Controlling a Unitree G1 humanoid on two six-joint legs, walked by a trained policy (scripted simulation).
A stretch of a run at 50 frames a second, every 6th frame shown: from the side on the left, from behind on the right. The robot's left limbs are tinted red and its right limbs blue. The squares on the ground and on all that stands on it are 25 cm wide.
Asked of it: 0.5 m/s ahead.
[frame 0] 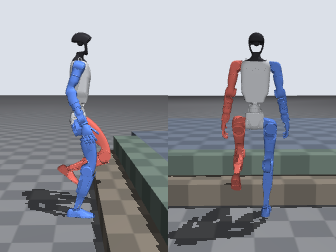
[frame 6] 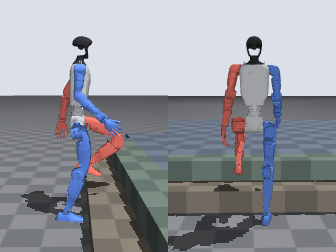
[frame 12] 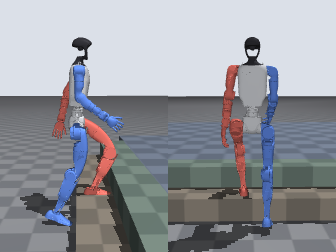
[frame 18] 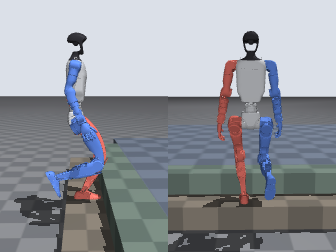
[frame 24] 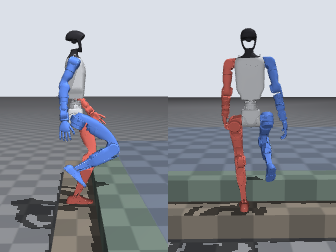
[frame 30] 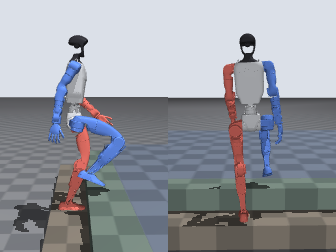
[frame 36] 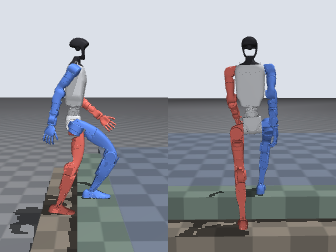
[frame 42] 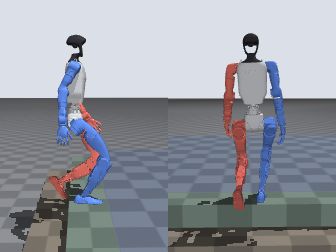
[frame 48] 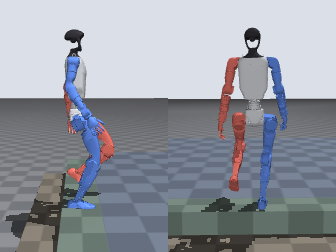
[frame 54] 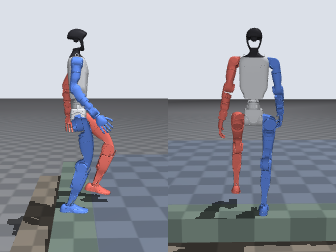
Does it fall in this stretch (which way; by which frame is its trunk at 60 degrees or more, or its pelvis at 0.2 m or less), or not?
no
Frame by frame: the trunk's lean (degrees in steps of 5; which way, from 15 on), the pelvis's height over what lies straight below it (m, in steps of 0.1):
0: 0, 0.8
6: 5, 0.8
12: 5, 0.6
18: 0, 0.7
24: 0, 0.8
30: 5, 0.8
36: 5, 0.8
42: 0, 0.7
48: 5, 0.7
54: 0, 0.8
